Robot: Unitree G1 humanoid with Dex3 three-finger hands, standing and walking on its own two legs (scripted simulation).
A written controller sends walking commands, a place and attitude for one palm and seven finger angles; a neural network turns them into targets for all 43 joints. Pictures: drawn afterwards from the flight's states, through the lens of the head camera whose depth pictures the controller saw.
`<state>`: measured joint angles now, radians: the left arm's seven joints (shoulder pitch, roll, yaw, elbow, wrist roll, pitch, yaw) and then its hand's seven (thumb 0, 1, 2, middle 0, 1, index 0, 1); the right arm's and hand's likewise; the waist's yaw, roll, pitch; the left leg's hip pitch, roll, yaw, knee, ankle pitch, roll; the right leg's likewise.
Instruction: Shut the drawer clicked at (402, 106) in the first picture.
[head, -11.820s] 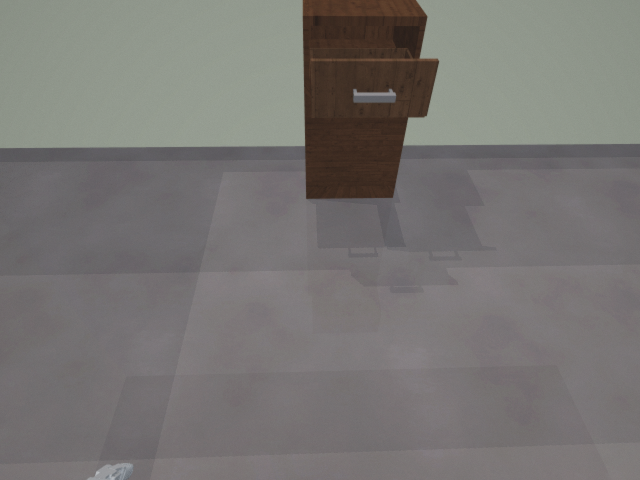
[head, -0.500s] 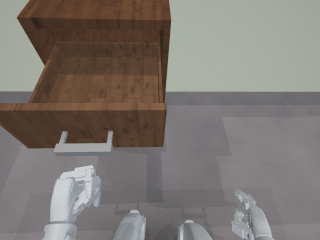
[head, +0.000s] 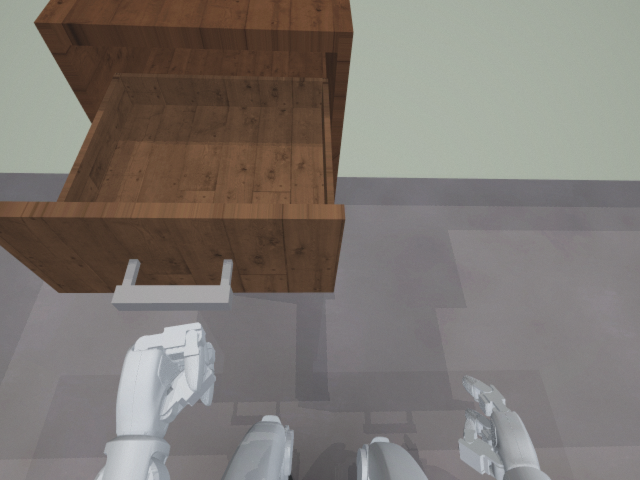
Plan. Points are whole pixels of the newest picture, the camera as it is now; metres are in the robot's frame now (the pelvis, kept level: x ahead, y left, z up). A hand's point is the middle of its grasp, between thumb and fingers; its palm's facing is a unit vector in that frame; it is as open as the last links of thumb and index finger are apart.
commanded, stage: push the drawer shut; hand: left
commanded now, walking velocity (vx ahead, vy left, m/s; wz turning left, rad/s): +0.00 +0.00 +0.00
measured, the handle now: (177, 282) +0.33 +0.19 +0.04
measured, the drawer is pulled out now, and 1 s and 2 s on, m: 0.30 0.24 0.11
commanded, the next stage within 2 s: none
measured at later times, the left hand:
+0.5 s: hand (207, 345) +0.26 +0.15 +0.03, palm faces +0.05 -1.00 -0.04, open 2.9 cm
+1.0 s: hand (206, 299) +0.32 +0.16 +0.03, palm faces +0.04 -1.00 -0.04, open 2.9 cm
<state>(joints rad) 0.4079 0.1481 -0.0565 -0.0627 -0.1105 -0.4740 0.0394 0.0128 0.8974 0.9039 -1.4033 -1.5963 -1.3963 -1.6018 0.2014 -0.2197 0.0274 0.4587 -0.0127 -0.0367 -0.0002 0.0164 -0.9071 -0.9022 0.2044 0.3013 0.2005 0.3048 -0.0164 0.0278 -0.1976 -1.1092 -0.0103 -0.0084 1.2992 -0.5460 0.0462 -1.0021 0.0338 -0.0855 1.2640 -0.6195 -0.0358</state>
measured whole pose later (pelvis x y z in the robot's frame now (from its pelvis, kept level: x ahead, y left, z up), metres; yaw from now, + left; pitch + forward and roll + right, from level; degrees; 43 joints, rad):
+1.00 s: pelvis -0.03 +0.00 +0.00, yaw +0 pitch +19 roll -3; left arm -0.15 0.24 0.08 0.43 -0.17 -0.44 -0.04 -0.03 0.71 0.94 -1.40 -1.60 -1.40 -1.60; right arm 0.20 -0.25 0.05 0.60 0.01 -0.04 -0.05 0.01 -0.91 -0.90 0.20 0.30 0.20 0.30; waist -0.05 0.03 -0.16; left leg -1.13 0.00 -0.02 1.28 -0.49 0.04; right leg -1.03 0.04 -0.10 1.25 -0.56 -0.04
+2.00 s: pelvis -0.02 +0.00 +0.00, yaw -2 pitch +24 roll -4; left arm -0.72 0.36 0.30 1.06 -0.08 -0.54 -0.06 -0.04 0.74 0.93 -1.40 -1.60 -1.40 -1.60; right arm 0.30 -0.26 0.03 0.65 -0.02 0.07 -0.01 0.01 -0.91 -0.90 0.20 0.30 0.20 0.30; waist -0.14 0.03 -0.15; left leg -1.22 0.01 -0.01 1.28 -0.49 0.04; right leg -1.12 0.05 -0.08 1.25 -0.56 -0.04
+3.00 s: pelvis -0.03 +0.01 -0.03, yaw -4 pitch +31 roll -7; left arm -1.16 0.63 0.40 1.32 0.04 -0.41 -0.06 0.06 0.73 0.94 -1.40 -1.60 -1.40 -1.60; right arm 0.39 -0.27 0.09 0.64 -0.07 0.06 0.02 0.01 -0.91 -0.90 0.21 0.30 0.20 0.30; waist -0.27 0.06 -0.13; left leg -1.42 0.03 -0.04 1.37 -0.50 0.05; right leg -1.30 0.07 -0.12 1.29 -0.54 -0.03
